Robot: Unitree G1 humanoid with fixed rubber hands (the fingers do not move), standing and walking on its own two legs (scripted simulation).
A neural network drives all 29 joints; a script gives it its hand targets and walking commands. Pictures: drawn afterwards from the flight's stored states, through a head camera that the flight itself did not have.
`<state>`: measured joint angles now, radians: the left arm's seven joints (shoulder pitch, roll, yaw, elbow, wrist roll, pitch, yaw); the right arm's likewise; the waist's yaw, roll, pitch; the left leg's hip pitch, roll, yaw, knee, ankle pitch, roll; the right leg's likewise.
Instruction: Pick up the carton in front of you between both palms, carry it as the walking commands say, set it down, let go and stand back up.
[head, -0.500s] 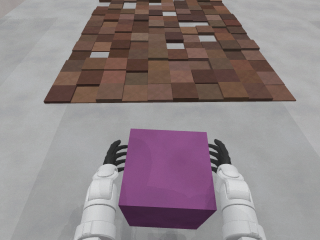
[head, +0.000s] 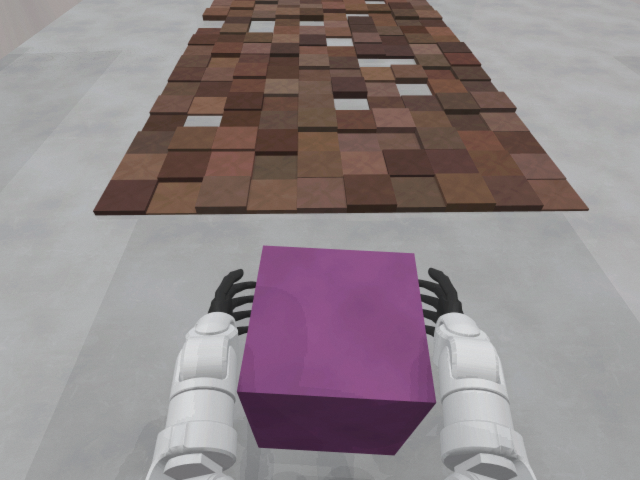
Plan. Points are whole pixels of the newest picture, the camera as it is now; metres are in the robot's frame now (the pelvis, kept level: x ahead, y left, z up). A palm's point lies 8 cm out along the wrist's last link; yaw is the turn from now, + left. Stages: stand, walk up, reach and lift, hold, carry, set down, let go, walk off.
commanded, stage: reach and lift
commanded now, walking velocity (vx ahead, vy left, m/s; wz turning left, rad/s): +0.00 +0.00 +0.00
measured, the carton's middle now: (332, 355) +0.30 +0.00 -0.05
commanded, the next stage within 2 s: hold in 0.60 s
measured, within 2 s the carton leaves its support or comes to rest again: neither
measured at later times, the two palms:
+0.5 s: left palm (222, 315) +0.30 +0.15 +0.04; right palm (448, 316) +0.31 -0.15 +0.04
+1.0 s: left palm (220, 317) +0.29 +0.15 +0.06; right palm (456, 319) +0.30 -0.15 +0.06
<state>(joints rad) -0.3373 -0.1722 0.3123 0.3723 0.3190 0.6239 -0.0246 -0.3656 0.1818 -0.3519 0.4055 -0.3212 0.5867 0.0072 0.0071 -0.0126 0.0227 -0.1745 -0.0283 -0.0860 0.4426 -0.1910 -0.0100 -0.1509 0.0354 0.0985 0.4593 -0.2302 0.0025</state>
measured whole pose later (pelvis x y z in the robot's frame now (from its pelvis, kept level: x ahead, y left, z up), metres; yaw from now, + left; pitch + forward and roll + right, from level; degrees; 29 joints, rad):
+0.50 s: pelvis +0.02 +0.00 +0.01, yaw +0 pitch -6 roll +0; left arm -0.26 -0.15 0.23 0.28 0.29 0.70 -0.01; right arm -0.29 0.16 -0.26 0.32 -0.29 0.66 0.00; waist 0.01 -0.01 0.01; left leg -0.08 -0.03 -0.08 0.36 -0.18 -0.01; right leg -0.06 0.03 0.10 0.37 -0.22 0.00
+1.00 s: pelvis +0.00 +0.00 +0.00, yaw +0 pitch -8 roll +0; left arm -0.28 -0.16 0.23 0.24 0.29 0.77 -0.02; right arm -0.31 0.16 -0.27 0.27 -0.29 0.74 0.01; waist 0.00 -0.01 0.03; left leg -0.05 -0.03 -0.09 0.36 -0.17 -0.01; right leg -0.03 0.03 0.10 0.38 -0.20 0.00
